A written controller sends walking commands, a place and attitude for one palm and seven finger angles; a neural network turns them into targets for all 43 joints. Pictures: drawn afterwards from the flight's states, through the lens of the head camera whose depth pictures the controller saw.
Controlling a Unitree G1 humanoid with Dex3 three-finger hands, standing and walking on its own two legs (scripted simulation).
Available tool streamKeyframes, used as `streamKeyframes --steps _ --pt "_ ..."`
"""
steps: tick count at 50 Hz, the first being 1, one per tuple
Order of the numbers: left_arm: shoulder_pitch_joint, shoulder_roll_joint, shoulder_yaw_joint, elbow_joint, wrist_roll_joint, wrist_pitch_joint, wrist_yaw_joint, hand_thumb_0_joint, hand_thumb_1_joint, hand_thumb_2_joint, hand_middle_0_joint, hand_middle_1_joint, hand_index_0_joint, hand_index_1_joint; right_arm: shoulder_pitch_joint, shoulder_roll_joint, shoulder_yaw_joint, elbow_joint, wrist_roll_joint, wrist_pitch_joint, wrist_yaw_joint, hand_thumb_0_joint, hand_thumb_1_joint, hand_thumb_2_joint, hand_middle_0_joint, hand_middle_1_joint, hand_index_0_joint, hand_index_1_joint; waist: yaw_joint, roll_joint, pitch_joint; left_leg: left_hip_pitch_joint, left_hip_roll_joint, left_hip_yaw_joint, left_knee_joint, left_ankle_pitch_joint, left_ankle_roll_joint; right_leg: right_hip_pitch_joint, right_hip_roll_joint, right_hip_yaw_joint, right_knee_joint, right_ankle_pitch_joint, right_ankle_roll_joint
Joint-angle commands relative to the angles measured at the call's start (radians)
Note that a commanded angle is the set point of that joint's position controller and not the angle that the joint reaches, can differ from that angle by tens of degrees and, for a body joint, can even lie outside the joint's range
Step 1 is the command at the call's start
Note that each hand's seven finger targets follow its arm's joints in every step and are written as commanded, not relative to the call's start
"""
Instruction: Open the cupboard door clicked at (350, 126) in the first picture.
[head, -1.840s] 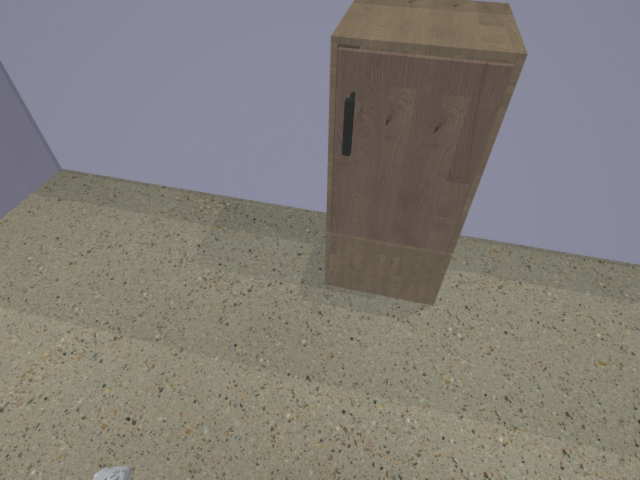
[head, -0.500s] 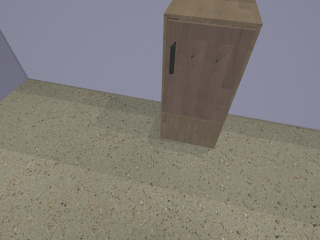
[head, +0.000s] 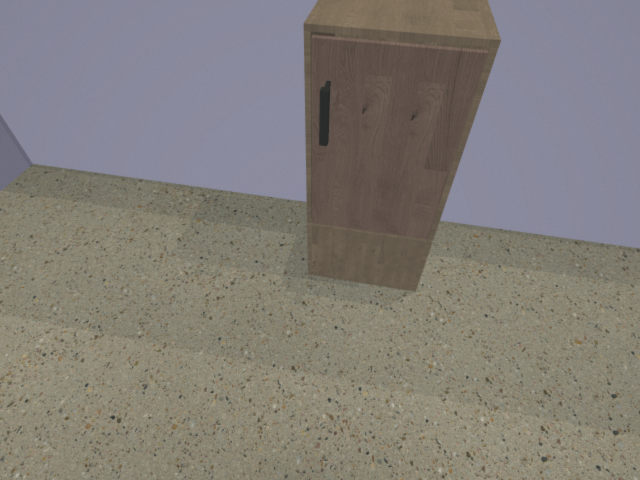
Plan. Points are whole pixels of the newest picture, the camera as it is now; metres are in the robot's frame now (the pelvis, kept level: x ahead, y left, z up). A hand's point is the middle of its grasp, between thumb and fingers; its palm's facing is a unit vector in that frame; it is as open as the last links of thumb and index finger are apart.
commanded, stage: turn to face it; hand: left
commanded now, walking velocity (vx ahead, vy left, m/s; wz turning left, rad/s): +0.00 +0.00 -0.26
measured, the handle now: (325, 113) +0.94 +0.05 -0.03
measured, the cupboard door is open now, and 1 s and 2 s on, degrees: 0 0 0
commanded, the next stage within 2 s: take the last steps up to it in 0.16 s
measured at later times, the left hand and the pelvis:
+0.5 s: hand out of the picture +0.05 +0.19 -0.17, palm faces -0.09 -0.97 -0.23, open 7.4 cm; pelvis +0.01 -0.01 -0.01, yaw -7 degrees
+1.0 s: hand out of the picture +0.11 +0.17 -0.20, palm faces -0.08 -0.99 -0.11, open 7.4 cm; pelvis +0.18 +0.01 -0.02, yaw -10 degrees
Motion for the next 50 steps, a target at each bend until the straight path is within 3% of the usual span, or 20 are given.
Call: streamKeyframes --steps 1,13,16,18,19,21,23,24,25,26,28,31,34,41,42,44,45,46,47,50 --pt "0.013 0.127 0.027 -0.072 -0.001 -0.007 0.008 0.000 0.900 0.900 -0.200 -0.300 -0.200 -0.300 0.038 -0.115 -0.029 -0.054 -0.003 -0.008 -0.008 0.000 -0.900 -0.900 0.200 0.300 0.200 0.300 -0.009 -0.006 -0.021 -0.006 0.102 -0.048 -0.021 0.117 0.023 -0.059 -0.117 0.114 -0.026 0.222 -0.014" --pt "0.042 0.076 0.047 -0.137 0.004 0.003 0.007 0.000 0.900 0.900 -0.200 -0.300 -0.200 -0.300 0.107 -0.060 -0.056 -0.085 -0.005 0.001 -0.008 0.000 -0.900 -0.900 0.200 0.300 0.200 0.300 -0.016 0.002 0.002 -0.072 0.107 -0.051 0.019 -0.112 0.043 -0.190 -0.082 0.165 0.001 -0.029 -0.031" --pt "0.084 0.039 0.052 -0.138 0.011 0.002 -0.008 0.000 0.900 0.900 -0.200 -0.300 -0.200 -0.300 0.135 -0.090 -0.067 -0.080 -0.017 -0.004 -0.002 0.000 -0.900 -0.900 0.200 0.300 0.200 0.300 -0.010 0.085 -0.007 -0.078 0.178 -0.154 -0.120 -0.451 0.089 -0.228 0.000 0.079 0.099 -0.326 -0.012" --pt "0.105 -0.003 0.057 -0.137 0.014 0.002 -0.017 0.000 0.900 0.900 -0.200 -0.300 -0.200 -0.300 0.122 -0.135 -0.083 -0.090 -0.015 -0.012 0.000 0.000 -0.900 -0.900 0.200 0.300 0.200 0.300 -0.003 0.212 -0.007 -0.152 0.335 -0.290 -0.257 -0.562 0.173 -0.192 0.018 -0.065 0.414 -0.225 0.010" --pt "0.098 -0.016 0.057 -0.140 0.016 0.001 -0.022 0.000 0.900 0.900 -0.200 -0.300 -0.200 -0.300 0.114 -0.129 -0.084 -0.093 -0.016 -0.019 0.000 0.000 -0.900 -0.900 0.200 0.300 0.200 0.300 -0.004 0.190 0.013 -0.129 0.353 -0.294 -0.270 -0.498 0.195 -0.232 -0.016 -0.064 0.450 -0.245 0.011" --pt "0.095 -0.045 0.055 -0.137 0.015 -0.013 -0.031 0.000 0.900 0.900 -0.200 -0.300 -0.200 -0.300 0.130 -0.116 -0.084 -0.079 -0.023 -0.025 -0.001 0.000 -0.900 -0.900 0.200 0.300 0.200 0.300 -0.007 0.145 0.043 -0.115 0.327 -0.198 -0.214 -0.393 0.175 -0.217 -0.055 -0.080 0.341 -0.252 0.007" --pt "0.189 -0.069 0.051 -0.094 0.012 -0.027 -0.032 0.000 0.900 0.900 -0.200 -0.300 -0.200 -0.300 0.129 -0.093 -0.076 -0.058 -0.024 -0.019 0.001 0.000 -0.900 -0.900 0.200 0.300 0.200 0.300 0.033 0.080 0.055 -0.185 0.253 -0.080 -0.074 -0.355 0.117 -0.046 -0.028 -0.139 0.142 -0.174 0.006" --pt "0.268 -0.061 0.052 -0.058 0.013 -0.037 -0.025 0.000 0.900 0.900 -0.200 -0.300 -0.200 -0.300 0.141 -0.063 -0.070 -0.051 -0.022 -0.016 0.003 0.000 -0.900 -0.900 0.200 0.300 0.200 0.300 0.059 -0.007 0.062 -0.258 0.191 -0.012 0.083 -0.346 0.081 0.066 -0.025 -0.115 0.016 -0.145 -0.003" --pt "0.348 0.015 0.065 -0.031 0.020 -0.054 -0.011 0.000 0.900 0.900 -0.200 -0.300 -0.200 -0.300 0.145 0.006 -0.056 -0.073 -0.010 -0.017 0.006 0.000 -0.900 -0.900 0.200 0.300 0.200 0.300 0.080 -0.253 0.075 -0.451 0.079 0.099 0.377 -0.350 0.025 0.175 -0.202 0.190 -0.164 -0.282 -0.064" --pt "0.424 0.084 0.074 -0.011 0.009 -0.060 0.006 0.000 0.900 0.900 -0.200 -0.300 -0.200 -0.300 0.052 0.032 -0.045 -0.127 -0.015 -0.027 0.015 0.000 -0.900 -0.900 0.200 0.300 0.200 0.300 0.111 -0.356 0.127 -0.605 0.022 0.084 0.578 -0.379 0.012 0.151 -0.377 0.506 -0.295 -0.264 -0.152" --pt "0.372 0.054 0.071 -0.015 0.003 -0.071 0.018 0.000 0.900 0.900 -0.200 -0.300 -0.200 -0.300 0.044 0.011 -0.056 -0.129 -0.018 -0.030 0.024 0.000 -0.900 -0.900 0.200 0.300 0.200 0.300 0.061 -0.147 0.109 -0.594 0.075 -0.010 0.682 -0.236 0.024 0.117 -0.383 0.457 -0.305 -0.325 -0.200" --pt "0.281 -0.009 0.050 -0.027 0.009 -0.085 0.017 0.000 0.900 0.900 -0.200 -0.300 -0.200 -0.300 0.070 0.025 -0.060 -0.097 -0.024 -0.027 0.032 0.000 -0.900 -0.900 0.200 0.300 0.200 0.300 0.008 -0.082 0.147 -0.526 0.105 -0.015 0.682 -0.092 0.011 -0.006 -0.318 0.293 -0.293 -0.198 -0.185" --pt "0.297 -0.015 0.046 -0.008 0.010 -0.099 0.015 0.000 0.900 0.900 -0.200 -0.300 -0.200 -0.300 0.077 0.064 -0.056 -0.095 -0.016 -0.023 0.037 0.000 -0.900 -0.900 0.200 0.300 0.200 0.300 -0.009 -0.075 0.129 -0.479 0.090 0.028 0.593 -0.027 -0.003 0.007 -0.271 0.153 -0.277 0.037 -0.170" --pt "0.353 -0.010 0.050 0.047 0.014 -0.099 0.022 0.000 0.900 0.900 -0.200 -0.300 -0.200 -0.300 -0.024 0.095 -0.048 -0.138 -0.005 -0.047 0.046 0.000 -0.900 -0.900 0.200 0.300 0.200 0.300 0.025 -0.114 0.094 -0.360 0.061 0.062 0.288 -0.023 0.023 0.093 -0.270 0.080 -0.207 0.231 -0.144" --pt "0.350 -0.011 0.051 0.051 0.013 -0.097 0.021 0.000 0.900 0.900 -0.200 -0.300 -0.200 -0.300 -0.006 0.092 -0.049 -0.131 -0.005 -0.052 0.043 0.000 -0.900 -0.900 0.200 0.300 0.200 0.300 0.015 -0.110 0.081 -0.299 0.041 0.083 0.238 -0.018 0.029 0.092 -0.257 0.060 -0.172 0.273 -0.133" --pt "0.324 -0.021 0.055 0.052 0.006 -0.096 0.020 0.000 0.900 0.900 -0.200 -0.300 -0.200 -0.300 0.196 0.056 -0.058 -0.064 -0.012 -0.066 0.025 0.000 -0.900 -0.900 0.200 0.300 0.200 0.300 -0.073 -0.044 -0.012 0.009 0.005 0.089 0.097 0.070 0.047 0.010 -0.190 -0.012 0.070 0.370 -0.095" --pt "0.349 -0.051 0.053 0.049 -0.002 -0.096 0.014 0.000 0.900 0.900 -0.200 -0.300 -0.200 -0.300 0.344 -0.020 -0.076 -0.023 -0.020 -0.073 0.011 0.000 -0.900 -0.900 0.200 0.300 0.200 0.300 -0.120 0.094 -0.124 0.240 0.123 -0.052 0.050 0.081 0.083 -0.105 -0.123 -0.063 0.304 0.242 -0.057" --pt "0.394 -0.108 0.042 0.031 -0.012 -0.093 0.004 0.000 0.900 0.900 -0.200 -0.300 -0.200 -0.300 0.435 -0.124 -0.098 0.000 -0.025 -0.076 0.003 0.000 -0.900 -0.900 0.200 0.300 0.200 0.300 -0.116 0.349 -0.209 0.406 0.405 -0.440 -0.069 0.118 0.187 -0.348 0.006 -0.142 0.631 -0.290 -0.007" --pt "0.338 -0.081 0.045 0.007 -0.002 -0.092 0.008 0.000 0.900 0.900 -0.200 -0.300 -0.200 -0.300 0.431 -0.123 -0.092 0.002 -0.013 -0.060 -0.003 0.000 -0.900 -0.900 0.200 0.300 0.200 0.300 -0.117 0.263 -0.179 0.324 0.452 -0.533 -0.162 0.034 0.238 -0.388 -0.015 -0.048 0.788 -0.344 -0.026" --pt "0.211 -0.105 0.053 -0.001 0.011 -0.081 -0.007 0.000 0.900 0.900 -0.200 -0.300 -0.200 -0.300 0.247 0.022 -0.060 -0.031 -0.014 -0.073 -0.008 0.000 -0.900 -0.900 0.200 0.300 0.200 0.300 -0.050 0.062 0.060 0.003 0.355 -0.337 -0.225 -0.006 0.207 -0.439 -0.131 -0.026 0.859 -0.124 -0.015"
